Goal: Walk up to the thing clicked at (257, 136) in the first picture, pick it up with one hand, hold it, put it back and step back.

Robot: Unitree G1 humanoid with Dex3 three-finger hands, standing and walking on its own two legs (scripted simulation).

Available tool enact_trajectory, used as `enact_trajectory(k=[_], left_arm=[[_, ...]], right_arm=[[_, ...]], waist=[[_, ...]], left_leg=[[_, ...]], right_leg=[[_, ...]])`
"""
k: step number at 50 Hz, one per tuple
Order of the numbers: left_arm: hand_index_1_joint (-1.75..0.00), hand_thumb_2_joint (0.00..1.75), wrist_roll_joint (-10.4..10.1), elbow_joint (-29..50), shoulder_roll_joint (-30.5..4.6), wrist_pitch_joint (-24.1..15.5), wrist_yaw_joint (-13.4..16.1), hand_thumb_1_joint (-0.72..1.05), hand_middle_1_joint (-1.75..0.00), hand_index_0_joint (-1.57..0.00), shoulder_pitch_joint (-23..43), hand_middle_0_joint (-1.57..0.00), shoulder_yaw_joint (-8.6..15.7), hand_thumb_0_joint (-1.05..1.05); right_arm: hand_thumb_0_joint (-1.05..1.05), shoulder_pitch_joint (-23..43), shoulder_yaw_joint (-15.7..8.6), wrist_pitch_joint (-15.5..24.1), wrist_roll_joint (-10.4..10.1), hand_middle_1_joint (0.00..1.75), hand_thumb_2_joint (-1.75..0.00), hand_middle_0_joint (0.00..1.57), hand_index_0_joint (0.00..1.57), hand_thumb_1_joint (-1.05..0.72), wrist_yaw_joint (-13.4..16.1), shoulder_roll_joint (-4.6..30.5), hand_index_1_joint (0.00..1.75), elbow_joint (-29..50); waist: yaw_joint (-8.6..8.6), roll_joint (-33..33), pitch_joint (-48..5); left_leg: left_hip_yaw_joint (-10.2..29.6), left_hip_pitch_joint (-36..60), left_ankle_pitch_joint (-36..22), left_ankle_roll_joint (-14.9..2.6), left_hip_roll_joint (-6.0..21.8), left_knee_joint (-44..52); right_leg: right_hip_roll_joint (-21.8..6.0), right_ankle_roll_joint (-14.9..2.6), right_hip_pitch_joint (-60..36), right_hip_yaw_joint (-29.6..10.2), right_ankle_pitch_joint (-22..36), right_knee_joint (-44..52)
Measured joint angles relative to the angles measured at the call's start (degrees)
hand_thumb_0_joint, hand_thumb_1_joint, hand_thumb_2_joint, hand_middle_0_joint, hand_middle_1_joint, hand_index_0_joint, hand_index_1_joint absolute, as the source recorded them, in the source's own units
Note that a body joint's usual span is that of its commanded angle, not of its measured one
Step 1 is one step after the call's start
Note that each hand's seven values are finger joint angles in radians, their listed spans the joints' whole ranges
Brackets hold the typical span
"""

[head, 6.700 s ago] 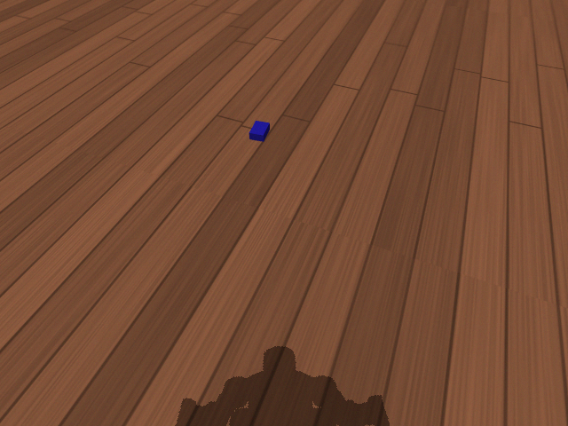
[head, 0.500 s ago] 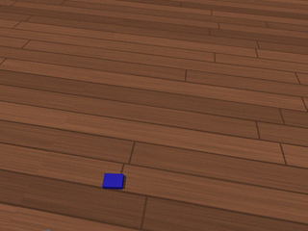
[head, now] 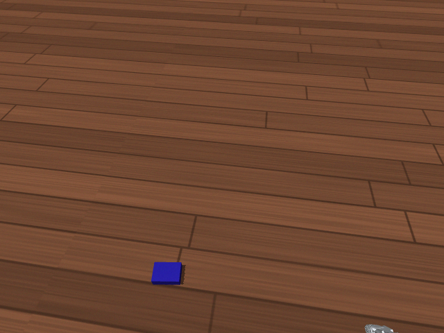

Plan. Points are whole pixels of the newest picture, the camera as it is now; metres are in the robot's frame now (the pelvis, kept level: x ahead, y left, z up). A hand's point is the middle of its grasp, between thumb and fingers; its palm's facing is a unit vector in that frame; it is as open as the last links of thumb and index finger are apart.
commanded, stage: walk up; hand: left
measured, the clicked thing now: (167, 273) +0.49 +0.25 -0.76
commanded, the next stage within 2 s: stand in 0.44 s
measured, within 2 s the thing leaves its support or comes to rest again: neither
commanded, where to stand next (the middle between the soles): +0.11 +0.01 m, yaw +2 degrees
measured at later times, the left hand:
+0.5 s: hand out of the picture +0.10 +0.25 -0.15, palm faces -0.04 -0.93 -0.36, open 7.4 cm
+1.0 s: hand out of the picture +0.10 +0.24 -0.15, palm faces -0.02 -0.94 -0.34, open 7.4 cm
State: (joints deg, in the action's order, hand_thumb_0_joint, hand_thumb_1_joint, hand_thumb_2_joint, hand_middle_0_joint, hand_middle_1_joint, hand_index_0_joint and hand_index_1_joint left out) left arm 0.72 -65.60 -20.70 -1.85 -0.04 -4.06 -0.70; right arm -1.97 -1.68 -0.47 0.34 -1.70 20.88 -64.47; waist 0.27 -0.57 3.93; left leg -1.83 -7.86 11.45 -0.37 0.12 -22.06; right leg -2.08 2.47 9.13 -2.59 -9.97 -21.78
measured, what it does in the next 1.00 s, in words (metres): stands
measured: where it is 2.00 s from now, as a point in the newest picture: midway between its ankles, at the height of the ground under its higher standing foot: outside the picture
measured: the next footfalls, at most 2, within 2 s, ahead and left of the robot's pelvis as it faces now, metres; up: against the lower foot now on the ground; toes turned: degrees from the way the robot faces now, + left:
none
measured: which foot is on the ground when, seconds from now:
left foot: down 0.00-1.00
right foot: down 0.00-1.00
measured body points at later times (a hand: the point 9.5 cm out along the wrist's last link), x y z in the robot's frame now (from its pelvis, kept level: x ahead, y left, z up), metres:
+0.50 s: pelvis +0.01 +0.00 +0.00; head +0.03 -0.01 +0.45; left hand +0.10 +0.30 -0.13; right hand +0.09 -0.30 -0.14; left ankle +0.01 +0.11 -0.74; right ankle +0.02 -0.15 -0.74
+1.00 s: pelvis +0.02 -0.01 +0.00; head +0.03 -0.01 +0.45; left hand +0.10 +0.29 -0.13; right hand +0.11 -0.31 -0.13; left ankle +0.01 +0.11 -0.74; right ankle +0.02 -0.15 -0.74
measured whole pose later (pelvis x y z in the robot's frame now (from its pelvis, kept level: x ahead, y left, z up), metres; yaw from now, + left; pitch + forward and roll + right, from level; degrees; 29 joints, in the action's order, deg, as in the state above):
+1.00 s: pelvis +0.02 -0.01 +0.00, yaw +1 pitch -2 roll +0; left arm 0.6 -65.0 -19.9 -0.8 -0.5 -5.2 0.1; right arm -3.7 -0.8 0.7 0.5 -0.8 20.0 -65.7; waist -0.4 0.0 3.3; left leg -0.9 -5.3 10.5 0.9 1.2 -17.8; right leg -1.0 1.4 6.5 -1.5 -9.4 -18.0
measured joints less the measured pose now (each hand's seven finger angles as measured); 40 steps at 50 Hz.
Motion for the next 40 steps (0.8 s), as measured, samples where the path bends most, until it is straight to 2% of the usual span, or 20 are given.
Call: enact_trajectory(k=[17,40], left_arm=[[-0.30,0.90,0.2,-0.2,0.3,0.5,0.0,0.90,-0.30,-0.20,-1.4,-0.21,0.5,0.01],[-0.30,0.90,-0.1,0.9,0.9,1.0,-0.4,0.90,-0.30,-0.20,-0.5,-0.21,0.8,0.01]], right_arm=[[0.01,-3.1,-0.3,-0.2,0.2,0.30,-0.90,0.20,0.21,-0.90,0.2,-0.3,0.30,-1.0],[0.01,-1.5,0.7,1.3,0.2,0.30,-0.90,0.20,0.21,-0.90,0.9,-1.2,0.30,-1.1]], waist=[[-0.59,0.0,0.3],[-0.85,0.8,-0.6]], left_leg=[[-0.1,0.4,0.0,0.09,0.1,1.0],[0.6,2.5,-0.9,0.95,0.7,4.1]], right_leg=[[0.1,-0.09,-0.3,-0.1,0.0,0.8],[0.6,-0.75,-2.3,0.7,0.4,3.4]])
